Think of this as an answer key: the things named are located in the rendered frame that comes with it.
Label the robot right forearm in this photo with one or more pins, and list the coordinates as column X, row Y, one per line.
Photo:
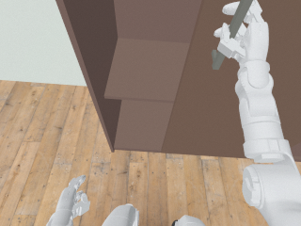
column 264, row 140

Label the robot left forearm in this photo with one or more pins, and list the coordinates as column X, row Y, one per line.
column 61, row 217

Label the wardrobe door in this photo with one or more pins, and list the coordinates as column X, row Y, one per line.
column 296, row 150
column 205, row 117

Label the robot right upper arm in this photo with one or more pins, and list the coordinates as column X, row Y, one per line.
column 275, row 190

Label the handle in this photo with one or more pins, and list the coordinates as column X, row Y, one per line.
column 235, row 24

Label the robot thigh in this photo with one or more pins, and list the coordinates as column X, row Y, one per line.
column 189, row 221
column 123, row 215

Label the robot left hand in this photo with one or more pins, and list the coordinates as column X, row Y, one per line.
column 69, row 198

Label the robot right hand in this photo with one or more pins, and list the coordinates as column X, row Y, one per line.
column 254, row 39

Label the left robot thigh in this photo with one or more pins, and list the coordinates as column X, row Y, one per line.
column 123, row 215

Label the right robot thigh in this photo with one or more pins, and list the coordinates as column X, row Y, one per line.
column 189, row 221

